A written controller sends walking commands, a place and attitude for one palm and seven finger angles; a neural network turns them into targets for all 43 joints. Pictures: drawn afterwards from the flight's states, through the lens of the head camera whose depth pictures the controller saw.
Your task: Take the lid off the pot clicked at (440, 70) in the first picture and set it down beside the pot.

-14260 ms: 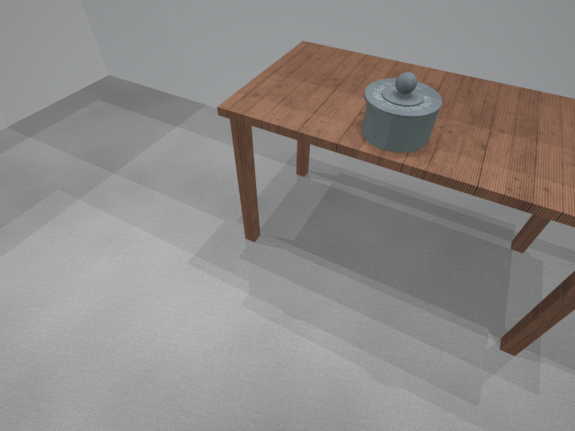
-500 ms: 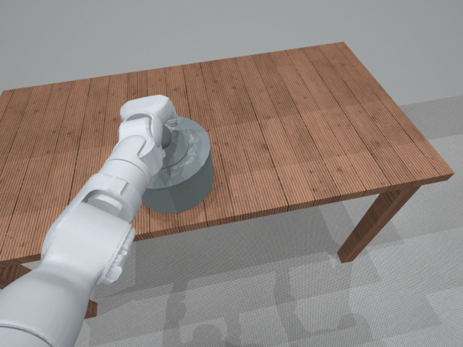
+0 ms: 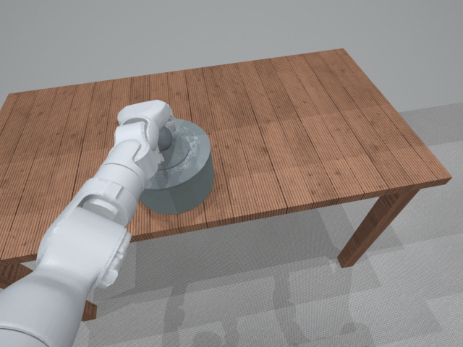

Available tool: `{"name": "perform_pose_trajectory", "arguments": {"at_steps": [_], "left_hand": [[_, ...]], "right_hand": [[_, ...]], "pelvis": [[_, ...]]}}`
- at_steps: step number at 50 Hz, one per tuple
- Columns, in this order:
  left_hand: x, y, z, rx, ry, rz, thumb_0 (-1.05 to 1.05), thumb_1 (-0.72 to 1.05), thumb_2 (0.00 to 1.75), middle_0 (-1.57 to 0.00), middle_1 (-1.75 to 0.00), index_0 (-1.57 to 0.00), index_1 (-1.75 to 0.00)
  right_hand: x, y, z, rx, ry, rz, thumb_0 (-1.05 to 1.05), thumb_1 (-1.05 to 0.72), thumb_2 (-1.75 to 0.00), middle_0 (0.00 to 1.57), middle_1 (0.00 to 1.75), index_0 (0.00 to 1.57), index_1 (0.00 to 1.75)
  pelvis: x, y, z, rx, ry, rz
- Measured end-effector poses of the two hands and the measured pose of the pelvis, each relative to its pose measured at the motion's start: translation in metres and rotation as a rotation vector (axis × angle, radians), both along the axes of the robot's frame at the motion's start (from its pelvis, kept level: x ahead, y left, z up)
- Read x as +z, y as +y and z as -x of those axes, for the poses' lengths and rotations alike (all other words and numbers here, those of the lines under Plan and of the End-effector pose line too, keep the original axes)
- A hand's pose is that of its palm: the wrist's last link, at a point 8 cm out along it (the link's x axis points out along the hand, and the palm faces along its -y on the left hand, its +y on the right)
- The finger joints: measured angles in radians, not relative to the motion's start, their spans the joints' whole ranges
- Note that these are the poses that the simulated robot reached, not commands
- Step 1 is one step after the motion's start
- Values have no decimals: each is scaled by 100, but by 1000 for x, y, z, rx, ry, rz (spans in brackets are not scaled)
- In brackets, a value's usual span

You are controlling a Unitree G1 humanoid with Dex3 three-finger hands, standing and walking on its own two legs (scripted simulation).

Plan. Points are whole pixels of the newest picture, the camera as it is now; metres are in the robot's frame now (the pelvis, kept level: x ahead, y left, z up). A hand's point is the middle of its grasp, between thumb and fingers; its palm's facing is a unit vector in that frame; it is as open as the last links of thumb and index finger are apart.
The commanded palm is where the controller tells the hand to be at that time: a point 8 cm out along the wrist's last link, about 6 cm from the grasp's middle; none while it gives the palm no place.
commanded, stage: close the fingers and squeeze the knob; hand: left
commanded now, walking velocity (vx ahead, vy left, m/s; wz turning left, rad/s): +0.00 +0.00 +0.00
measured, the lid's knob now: (159, 138) +0.51 +0.13 +0.07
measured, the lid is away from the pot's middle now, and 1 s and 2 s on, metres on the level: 0.00 0.01 0.00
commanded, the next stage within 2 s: lift the lid straight up in 1.14 s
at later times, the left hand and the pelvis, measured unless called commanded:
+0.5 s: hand (151, 141) +0.47 +0.13 +0.09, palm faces -0.30 -0.12 -0.95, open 8.6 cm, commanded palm +0.47 +0.14 +0.15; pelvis +0.00 +0.01 +0.00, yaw -1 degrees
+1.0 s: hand (152, 140) +0.47 +0.13 +0.09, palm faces -0.32 -0.11 -0.94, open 8.5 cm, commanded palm +0.48 +0.14 +0.15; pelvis +0.00 +0.00 +0.00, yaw +0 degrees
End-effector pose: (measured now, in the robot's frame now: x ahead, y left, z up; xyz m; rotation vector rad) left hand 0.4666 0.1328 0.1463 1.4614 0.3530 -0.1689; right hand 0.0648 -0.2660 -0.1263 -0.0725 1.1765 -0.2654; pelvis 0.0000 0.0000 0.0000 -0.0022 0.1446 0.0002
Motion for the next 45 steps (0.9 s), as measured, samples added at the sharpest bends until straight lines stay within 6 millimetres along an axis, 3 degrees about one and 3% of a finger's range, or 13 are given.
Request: {"name": "perform_pose_trajectory", "arguments": {"at_steps": [10,22,45], "left_hand": [[3,3,-2,0,-21,-5,0,-4,110,-60,-72,-59,-72],[3,5,-4,-15,-21,12,1,9,102,-63,-89,-58,-87],[5,2,-3,12,-12,1,3,12,93,-64,-93,-57,-91]], "right_hand": [[1,5,-5,4,-12,-5,1,-91,-89,20,30,20,30],[0,10,0,-7,9,-13,1,-91,-89,20,30,20,30],[-1,11,5,-2,17,-9,1,-91,-89,20,30,20,30]], "pelvis": [[0,1,0,-3,1,1],[0,6,-3,-10,2,2],[0,5,1,-5,8,4]]}}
